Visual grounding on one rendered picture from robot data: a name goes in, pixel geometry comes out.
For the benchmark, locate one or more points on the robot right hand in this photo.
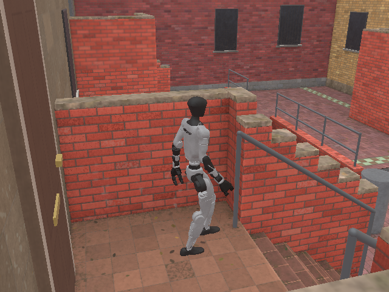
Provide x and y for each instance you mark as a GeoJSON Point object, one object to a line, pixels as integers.
{"type": "Point", "coordinates": [225, 186]}

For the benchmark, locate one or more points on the robot right upper arm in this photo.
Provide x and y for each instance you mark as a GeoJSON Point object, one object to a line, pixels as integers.
{"type": "Point", "coordinates": [203, 136]}

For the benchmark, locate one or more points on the robot left upper arm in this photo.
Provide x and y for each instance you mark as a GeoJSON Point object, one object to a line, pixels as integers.
{"type": "Point", "coordinates": [180, 134]}

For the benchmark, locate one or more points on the right robot shin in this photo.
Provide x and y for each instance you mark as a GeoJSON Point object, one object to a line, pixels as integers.
{"type": "Point", "coordinates": [196, 228]}

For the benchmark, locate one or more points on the robot right foot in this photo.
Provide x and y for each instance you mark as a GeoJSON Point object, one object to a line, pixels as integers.
{"type": "Point", "coordinates": [193, 251]}

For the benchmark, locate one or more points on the left robot forearm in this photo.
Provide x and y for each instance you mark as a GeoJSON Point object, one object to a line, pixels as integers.
{"type": "Point", "coordinates": [175, 157]}

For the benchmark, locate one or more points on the robot left hand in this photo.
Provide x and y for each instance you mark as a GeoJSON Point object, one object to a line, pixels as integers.
{"type": "Point", "coordinates": [174, 172]}

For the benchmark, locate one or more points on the right robot forearm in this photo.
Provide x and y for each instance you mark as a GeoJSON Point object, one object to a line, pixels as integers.
{"type": "Point", "coordinates": [217, 177]}

